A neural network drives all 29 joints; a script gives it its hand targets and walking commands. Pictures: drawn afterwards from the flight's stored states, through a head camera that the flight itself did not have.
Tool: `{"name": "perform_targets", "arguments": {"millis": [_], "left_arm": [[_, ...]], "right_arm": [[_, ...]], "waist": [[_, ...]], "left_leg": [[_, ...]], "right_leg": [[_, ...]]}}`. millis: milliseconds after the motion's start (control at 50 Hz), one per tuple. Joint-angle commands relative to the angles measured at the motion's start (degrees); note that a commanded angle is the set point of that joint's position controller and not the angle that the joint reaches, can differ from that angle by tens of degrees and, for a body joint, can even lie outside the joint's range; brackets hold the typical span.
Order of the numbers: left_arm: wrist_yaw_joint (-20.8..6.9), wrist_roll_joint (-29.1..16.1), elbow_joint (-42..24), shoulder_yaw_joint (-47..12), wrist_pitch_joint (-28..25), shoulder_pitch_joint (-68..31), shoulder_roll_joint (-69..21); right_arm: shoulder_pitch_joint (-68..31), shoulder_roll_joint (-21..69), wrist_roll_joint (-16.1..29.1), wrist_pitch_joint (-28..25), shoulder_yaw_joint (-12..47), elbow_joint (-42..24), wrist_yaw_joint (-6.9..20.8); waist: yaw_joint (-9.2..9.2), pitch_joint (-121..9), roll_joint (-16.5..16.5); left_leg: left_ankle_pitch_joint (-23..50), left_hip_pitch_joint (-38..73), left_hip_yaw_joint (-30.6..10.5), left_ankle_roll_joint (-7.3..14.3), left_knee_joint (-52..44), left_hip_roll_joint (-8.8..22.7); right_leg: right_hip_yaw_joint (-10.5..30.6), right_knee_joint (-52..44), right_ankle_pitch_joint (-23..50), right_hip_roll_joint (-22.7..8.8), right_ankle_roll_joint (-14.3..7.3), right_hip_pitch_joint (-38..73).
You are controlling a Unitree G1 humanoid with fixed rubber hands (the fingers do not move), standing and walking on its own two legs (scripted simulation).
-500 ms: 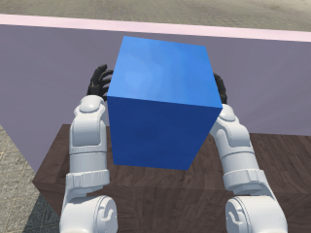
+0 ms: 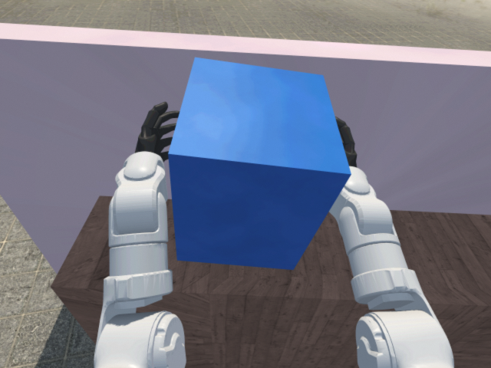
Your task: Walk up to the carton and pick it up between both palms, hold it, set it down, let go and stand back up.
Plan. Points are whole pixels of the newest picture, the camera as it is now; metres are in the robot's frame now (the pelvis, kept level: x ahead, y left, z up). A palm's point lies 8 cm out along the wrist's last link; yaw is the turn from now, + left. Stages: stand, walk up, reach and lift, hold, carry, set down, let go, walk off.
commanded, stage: hold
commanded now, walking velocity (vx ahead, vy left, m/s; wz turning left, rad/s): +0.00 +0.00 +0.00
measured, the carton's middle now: (247, 171) +0.38 +0.00 +0.16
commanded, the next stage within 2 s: none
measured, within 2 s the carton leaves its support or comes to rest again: neither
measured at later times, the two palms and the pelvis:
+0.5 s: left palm (149, 156) +0.35 +0.14 +0.21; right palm (342, 167) +0.36 -0.15 +0.19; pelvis +0.00 +0.00 +0.00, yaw +0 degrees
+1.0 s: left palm (149, 155) +0.36 +0.14 +0.20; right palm (338, 165) +0.37 -0.15 +0.18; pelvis +0.00 +0.00 +0.00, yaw +0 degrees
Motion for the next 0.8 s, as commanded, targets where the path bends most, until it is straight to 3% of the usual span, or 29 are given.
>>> {"name": "perform_targets", "arguments": {"millis": [0, 200, 260, 280, 300, 360, 600, 660, 700, 780], "left_arm": [[-8.6, -3.9, -4.6, -23.5, -2.8, -26.9, -24.9], [-8.8, -5.0, -9.6, -26.3, -2.3, -24.5, -25.2], [-9.2, -3.8, -7.7, -24.9, -1.6, -23.3, -24.7], [-9.3, -4.2, -8.1, -25.1, -1.7, -24.3, -24.4], [-9.1, -4.7, -9.7, -25.7, -1.8, -25.1, -25.1], [-9.5, -3.7, -6.2, -23.7, -1.5, -24.8, -24.4], [-9.3, -2.4, -1.2, -20.9, -2.6, -29.3, -23.2], [-9.1, -3.1, -1.3, -22.4, -2.6, -28.8, -24.3], [-9.0, -3.9, -3.5, -23.1, -3.2, -28.7, -24.7], [-8.5, -4.4, -5.1, -24.6, -3.0, -26.1, -25.3]], "right_arm": [[-42.7, 30.0, 4.6, -4.4, 25.0, -18.2, 7.7], [-38.3, 28.5, 7.1, -3.2, 27.0, -21.1, 6.6], [-37.5, 28.5, 6.5, -2.4, 26.4, -19.2, 6.6], [-36.5, 28.2, 5.7, -2.4, 25.4, -18.2, 6.8], [-37.3, 28.4, 6.0, -2.6, 25.6, -19.2, 6.9], [-39.5, 28.9, 5.7, -2.6, 25.3, -18.6, 7.0], [-42.4, 28.9, 1.5, -3.9, 21.4, -12.9, 8.6], [-42.8, 28.7, 1.7, -4.6, 21.3, -14.0, 8.8], [-42.8, 30.0, 2.4, -5.1, 22.6, -15.6, 8.4], [-41.3, 29.0, 3.5, -5.2, 23.9, -16.7, 8.0]], "waist": [[0.42, -19.4, 1.6], [-0.83, -21.5, 3.6], [-0.51, -18.6, 3.4], [-1.41, -18.2, 3.7], [-1.03, -19.9, 3.5], [-0.27, -17.6, 2.1], [0.21, -14.9, 1.4], [-0.36, -14.5, 2.2], [-0.23, -16.9, 1.2], [-0.16, -18.8, 2.5]], "left_leg": [[8.9, -1.0, 6.1, 1.2, -4.7, -6.0], [17.5, 2.4, 5.6, -0.5, -2.3, -6.0], [13.1, 1.1, 5.9, 0.1, -3.4, -5.9], [12.3, 0.7, 6.0, -0.2, -3.8, -5.7], [13.6, 1.0, 5.7, -0.4, -3.5, -5.6], [9.8, -0.6, 6.0, 0.7, -4.3, -5.7], [-0.4, -4.3, 6.3, 2.0, -7.4, -5.5], [-0.3, -4.4, 6.1, 1.7, -7.2, -5.3], [3.6, -3.2, 6.4, 1.7, -6.3, -5.6], [8.1, -0.9, 6.0, 0.8, -5.2, -5.5]], "right_leg": [[-2.0, -0.1, 5.4, 4.2, 1.9, 24.8], [-1.9, 0.9, 11.8, 5.0, 2.0, 26.7], [-1.8, 0.3, 9.0, 4.6, 2.0, 26.3], [-1.7, 0.3, 8.4, 4.5, 1.8, 26.1], [-2.0, 0.7, 8.7, 4.8, 1.8, 26.1], [-1.8, 0.0, 6.3, 4.3, 1.9, 25.7], [-2.8, -0.8, -3.7, 3.9, 1.7, 22.6], [-2.8, -0.4, -2.9, 3.9, 1.6, 22.3], [-2.6, -0.5, 0.6, 3.8, 1.9, 23.7], [-2.5, -0.2, 3.7, 4.2, 1.7, 24.5]]}}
